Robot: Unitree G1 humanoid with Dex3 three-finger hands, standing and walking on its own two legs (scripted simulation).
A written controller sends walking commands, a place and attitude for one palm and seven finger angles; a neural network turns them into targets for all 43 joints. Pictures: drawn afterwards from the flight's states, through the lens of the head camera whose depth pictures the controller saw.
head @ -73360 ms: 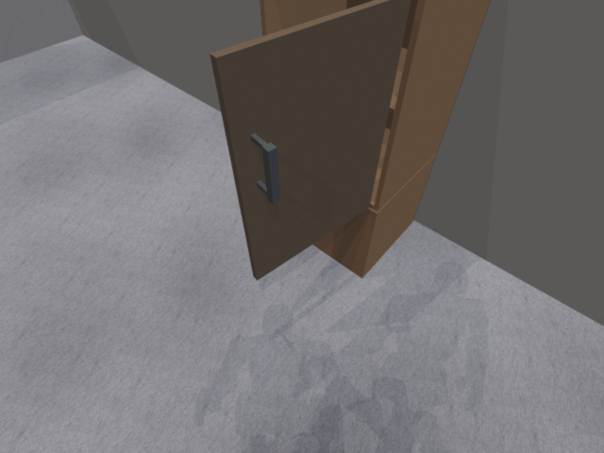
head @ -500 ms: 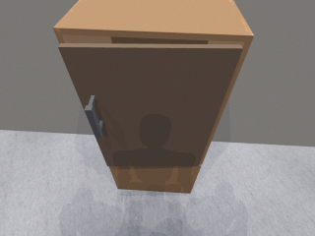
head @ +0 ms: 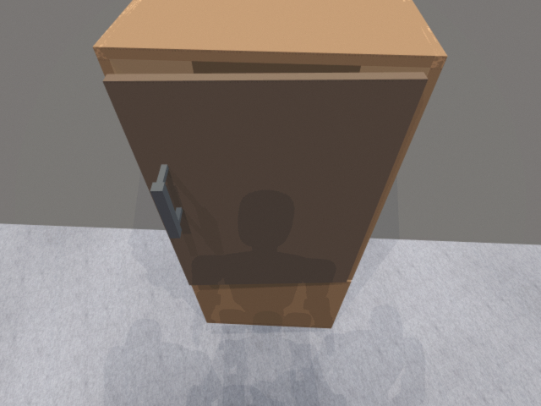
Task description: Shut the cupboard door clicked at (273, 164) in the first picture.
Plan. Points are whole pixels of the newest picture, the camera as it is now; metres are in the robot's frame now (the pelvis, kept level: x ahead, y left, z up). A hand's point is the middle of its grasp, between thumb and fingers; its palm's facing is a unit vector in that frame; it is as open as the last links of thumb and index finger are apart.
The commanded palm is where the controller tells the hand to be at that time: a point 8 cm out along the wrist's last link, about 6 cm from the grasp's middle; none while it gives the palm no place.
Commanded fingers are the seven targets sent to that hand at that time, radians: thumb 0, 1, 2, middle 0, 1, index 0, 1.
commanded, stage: raise the hand and make a fist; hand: left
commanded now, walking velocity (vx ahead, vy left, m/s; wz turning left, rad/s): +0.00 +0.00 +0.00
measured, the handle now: (169, 203) +0.42 +0.20 +0.04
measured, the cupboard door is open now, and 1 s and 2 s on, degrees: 4 4 4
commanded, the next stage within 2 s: bring the fist close to the handle in 1.90 s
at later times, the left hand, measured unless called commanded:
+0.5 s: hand out of the picture +0.11 +0.19 -0.04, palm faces +0.17 -0.98 -0.04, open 5.7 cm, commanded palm +0.10 +0.23 -0.03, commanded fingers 0.00 0.90 0.90 -0.68 -0.82 -0.68 -0.82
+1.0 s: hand (124, 387) +0.15 +0.20 +0.00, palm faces +0.08 -1.00 -0.03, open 3.5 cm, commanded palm +0.12 +0.25 +0.01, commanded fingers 0.00 0.90 0.90 -1.13 -1.32 -1.13 -1.32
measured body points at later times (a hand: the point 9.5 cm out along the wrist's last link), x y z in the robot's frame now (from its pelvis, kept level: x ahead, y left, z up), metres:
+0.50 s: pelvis -0.06 -0.04 -0.10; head -0.02 -0.03 +0.35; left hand +0.09 +0.24 -0.04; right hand +0.19 -0.25 -0.13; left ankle -0.01 +0.11 -0.73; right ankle -0.04 -0.13 -0.74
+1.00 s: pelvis -0.05 +0.00 -0.07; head -0.01 +0.01 +0.38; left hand +0.14 +0.26 +0.00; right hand +0.13 -0.23 -0.14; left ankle -0.01 +0.11 -0.74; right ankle -0.04 -0.13 -0.74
